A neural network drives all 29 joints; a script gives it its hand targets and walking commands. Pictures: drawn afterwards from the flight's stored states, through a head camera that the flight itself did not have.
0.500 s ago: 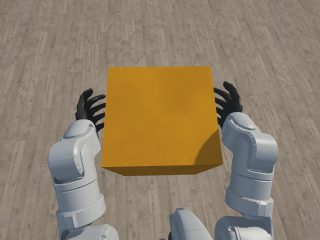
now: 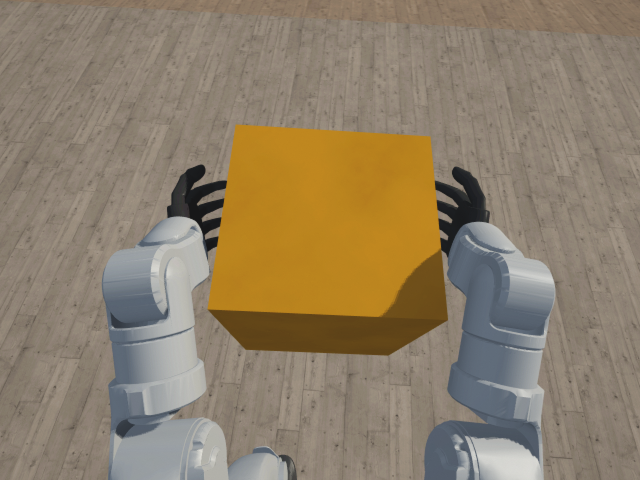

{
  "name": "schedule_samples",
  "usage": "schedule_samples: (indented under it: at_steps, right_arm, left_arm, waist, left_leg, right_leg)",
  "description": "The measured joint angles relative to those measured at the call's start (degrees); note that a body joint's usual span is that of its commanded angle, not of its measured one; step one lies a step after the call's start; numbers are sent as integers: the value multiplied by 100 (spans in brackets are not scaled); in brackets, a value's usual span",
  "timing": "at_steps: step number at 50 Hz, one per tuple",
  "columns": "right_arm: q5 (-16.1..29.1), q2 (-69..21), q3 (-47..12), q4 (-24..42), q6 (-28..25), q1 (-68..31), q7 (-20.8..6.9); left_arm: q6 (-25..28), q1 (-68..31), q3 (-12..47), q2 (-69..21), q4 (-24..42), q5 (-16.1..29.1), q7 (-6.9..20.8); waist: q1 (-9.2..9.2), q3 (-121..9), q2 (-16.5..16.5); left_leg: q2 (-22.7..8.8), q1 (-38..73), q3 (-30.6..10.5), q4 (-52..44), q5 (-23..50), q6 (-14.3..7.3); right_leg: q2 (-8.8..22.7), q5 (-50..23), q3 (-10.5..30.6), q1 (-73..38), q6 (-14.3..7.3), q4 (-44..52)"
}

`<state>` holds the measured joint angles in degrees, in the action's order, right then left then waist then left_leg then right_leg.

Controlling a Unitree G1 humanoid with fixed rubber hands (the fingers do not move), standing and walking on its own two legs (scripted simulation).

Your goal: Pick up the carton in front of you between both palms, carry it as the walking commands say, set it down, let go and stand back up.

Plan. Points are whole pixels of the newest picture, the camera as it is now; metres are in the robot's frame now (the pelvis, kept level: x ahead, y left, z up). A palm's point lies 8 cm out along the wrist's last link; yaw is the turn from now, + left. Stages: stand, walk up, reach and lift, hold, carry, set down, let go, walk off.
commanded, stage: carry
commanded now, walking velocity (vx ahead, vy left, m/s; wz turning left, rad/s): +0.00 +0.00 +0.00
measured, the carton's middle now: (324, 258) +0.37 +0.01 +0.08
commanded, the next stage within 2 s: none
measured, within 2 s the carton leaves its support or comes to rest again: neither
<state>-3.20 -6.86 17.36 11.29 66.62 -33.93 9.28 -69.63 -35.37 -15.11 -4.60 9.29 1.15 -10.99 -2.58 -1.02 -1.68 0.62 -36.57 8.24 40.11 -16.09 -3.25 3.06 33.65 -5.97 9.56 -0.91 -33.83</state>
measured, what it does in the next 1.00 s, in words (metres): climbs: right foot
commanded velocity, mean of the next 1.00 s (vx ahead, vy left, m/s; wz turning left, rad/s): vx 0.00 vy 0.00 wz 0.00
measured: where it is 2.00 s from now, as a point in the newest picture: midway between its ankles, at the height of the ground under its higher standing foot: outside the picture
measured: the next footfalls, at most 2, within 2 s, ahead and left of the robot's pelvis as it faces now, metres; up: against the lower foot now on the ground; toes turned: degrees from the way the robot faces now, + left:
right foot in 0.30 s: +0.24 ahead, -0.09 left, +0.05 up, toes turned -4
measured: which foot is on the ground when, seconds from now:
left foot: down 0.00-1.00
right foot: down 0.00-0.02, up 0.04-0.28, down 0.30-1.00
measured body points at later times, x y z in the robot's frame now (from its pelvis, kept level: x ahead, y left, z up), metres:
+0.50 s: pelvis +0.19 -0.01 +0.04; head +0.20 -0.01 +0.49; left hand +0.54 +0.15 +0.19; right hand +0.56 -0.16 +0.19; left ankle +0.13 +0.09 -0.69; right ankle +0.20 -0.09 -0.68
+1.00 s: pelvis +0.23 +0.00 +0.04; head +0.21 +0.00 +0.49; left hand +0.55 +0.16 +0.15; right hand +0.57 -0.14 +0.15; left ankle +0.13 +0.09 -0.69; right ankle +0.20 -0.09 -0.68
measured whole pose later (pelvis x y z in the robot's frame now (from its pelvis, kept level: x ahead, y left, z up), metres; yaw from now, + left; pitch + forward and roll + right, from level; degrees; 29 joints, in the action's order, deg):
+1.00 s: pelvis +0.23 +0.00 +0.04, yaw +2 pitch +1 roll -1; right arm -4.2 -7.0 15.7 1.9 62.3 -26.0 7.9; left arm -64.8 -25.9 -14.0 -7.7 2.0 -3.9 -8.4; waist -0.6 -3.9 1.5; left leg -0.4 -4.6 2.8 26.6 -31.1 -0.5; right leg -1.2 30.3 -6.4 14.0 -2.3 -34.7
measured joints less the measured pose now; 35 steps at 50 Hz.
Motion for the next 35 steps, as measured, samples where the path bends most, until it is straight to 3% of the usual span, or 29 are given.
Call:
schedule_samples:
  at_steps: [1,3,5,7,10,12,15,18,24,35]
  right_arm:
    - [9,-27,-61,-125,-20,-29,3]
    - [-24,-64,-133,-268,-20,-39,77]
    - [59,-54,-161,-208,8,65,122]
    - [168,-27,-159,-62,-8,161,156]
    - [344,6,-122,190,-86,180,173]
    - [436,25,-119,333,-130,110,181]
    - [516,87,-146,407,-130,-14,184]
    - [554,246,-168,237,-40,-47,159]
    - [244,178,-83,-377,230,-97,76]
    - [-274,-76,73,-1200,-85,376,-148]
  left_arm:
    - [-2,42,-62,45,-29,-6,63]
    - [-11,113,-142,65,-66,-44,142]
    - [-26,140,-232,-50,-33,-137,205]
    - [2,185,-288,-215,120,-248,244]
    - [122,279,-259,-389,480,-394,236]
    - [198,326,-202,-411,725,-437,198]
    - [231,357,-99,-346,915,-419,163]
    - [172,350,-2,-310,745,-371,163]
    - [-160,318,-18,-187,123,-367,145]
    - [120,563,-109,-266,-979,-567,256]
  waist:
    - [142,30,-47]
    - [423,142,70]
    - [610,279,153]
    - [720,418,190]
    - [791,578,226]
    - [786,604,233]
    - [651,483,229]
    - [437,284,417]
    - [207,-177,253]
    - [150,-445,214]
  left_leg:
    - [48,101,69,102,-154,-31]
    - [44,310,36,107,-439,-91]
    - [23,592,-31,-215,-440,-36]
    - [1,887,-71,-603,-371,-36]
    - [-59,1272,-106,-1034,-342,-16]
    - [-93,1434,-116,-1097,-438,33]
    - [-121,1585,-113,-749,-856,139]
    - [-253,1759,-297,-480,-1179,237]
    - [-151,2312,-432,-904,-1135,352]
    - [-99,2801,-498,-1035,-1341,326]
  right_leg:
    - [85,-168,113,207,46,-720]
    - [-135,-160,474,888,97,-2515]
    - [-357,-241,597,1553,38,-3665]
    - [-430,-372,571,2050,-8,-3831]
    - [-422,-366,471,2384,18,-2760]
    - [-421,-528,415,2356,43,-1700]
    - [-408,-1509,223,1873,-37,-84]
    - [-547,-1206,108,1623,-263,-181]
    - [-479,-783,62,1171,-274,-106]
    - [-428,-417,8,716,-204,-124]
